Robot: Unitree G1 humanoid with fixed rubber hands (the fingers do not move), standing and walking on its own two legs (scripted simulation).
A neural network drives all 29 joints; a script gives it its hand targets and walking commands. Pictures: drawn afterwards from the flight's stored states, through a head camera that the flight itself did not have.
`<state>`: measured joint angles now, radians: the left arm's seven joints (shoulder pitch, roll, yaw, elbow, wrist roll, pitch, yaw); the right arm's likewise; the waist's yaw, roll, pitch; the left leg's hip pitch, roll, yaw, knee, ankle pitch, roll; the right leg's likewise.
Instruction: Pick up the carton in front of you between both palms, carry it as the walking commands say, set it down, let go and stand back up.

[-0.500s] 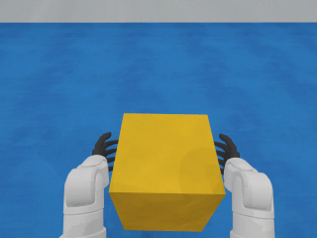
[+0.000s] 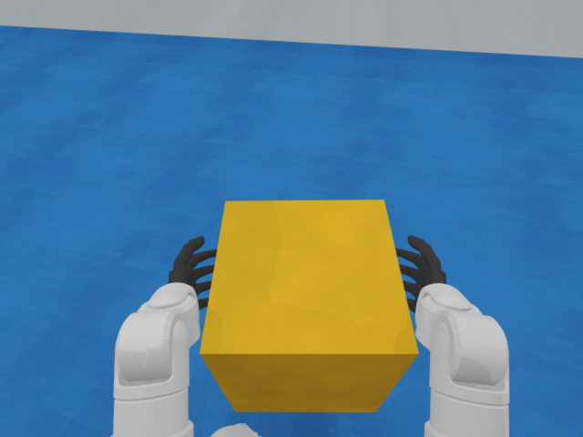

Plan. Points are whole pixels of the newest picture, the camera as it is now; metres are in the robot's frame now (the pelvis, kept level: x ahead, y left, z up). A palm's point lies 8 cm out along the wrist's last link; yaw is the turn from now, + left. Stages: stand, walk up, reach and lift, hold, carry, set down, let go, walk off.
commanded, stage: carry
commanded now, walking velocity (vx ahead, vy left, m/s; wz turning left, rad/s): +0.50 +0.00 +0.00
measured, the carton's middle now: (304, 312) +0.28 +0.01 +0.01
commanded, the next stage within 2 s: none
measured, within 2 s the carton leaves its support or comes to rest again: neither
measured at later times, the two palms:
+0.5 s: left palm (213, 144) +0.60 +0.19 +0.06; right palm (370, 135) +0.61 -0.11 +0.07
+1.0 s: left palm (244, 51) +0.93 +0.17 +0.10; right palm (364, 46) +0.96 -0.13 +0.09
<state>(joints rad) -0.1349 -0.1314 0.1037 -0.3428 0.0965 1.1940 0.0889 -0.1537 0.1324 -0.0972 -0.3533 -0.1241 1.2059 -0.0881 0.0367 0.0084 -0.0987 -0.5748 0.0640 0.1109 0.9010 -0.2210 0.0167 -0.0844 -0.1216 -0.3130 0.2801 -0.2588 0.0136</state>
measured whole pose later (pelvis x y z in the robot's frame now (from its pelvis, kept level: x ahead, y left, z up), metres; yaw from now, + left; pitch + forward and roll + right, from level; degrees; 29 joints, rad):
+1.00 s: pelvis +0.68 +0.00 +0.00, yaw +5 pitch +4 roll +2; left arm -0.16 -0.13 0.11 -0.38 0.10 1.20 0.09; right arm -0.17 0.13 -0.09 -0.39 -0.12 1.20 -0.09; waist 0.01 0.00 -0.07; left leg -0.60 0.11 0.11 0.75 -0.13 -0.02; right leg -0.08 -0.03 -0.20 0.21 -0.21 -0.05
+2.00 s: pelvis +1.34 +0.04 +0.00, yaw +5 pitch +4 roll +2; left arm -0.16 -0.13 0.11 -0.40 0.10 1.20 0.09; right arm -0.17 0.13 -0.10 -0.40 -0.12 1.20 -0.09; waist 0.01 0.00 -0.06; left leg -0.60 0.11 0.11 0.77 -0.15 -0.02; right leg -0.09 -0.03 -0.20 0.22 -0.21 -0.05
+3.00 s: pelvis +1.70 +0.08 -0.02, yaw +5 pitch +4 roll +0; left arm -0.17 -0.13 0.11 -0.32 0.12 1.21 0.08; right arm -0.18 0.14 -0.12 -0.32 -0.13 1.21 -0.08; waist 0.00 0.01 -0.11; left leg -0.17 0.08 0.18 0.50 -0.39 -0.03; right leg -0.31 -0.06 -0.19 0.54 -0.29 -0.01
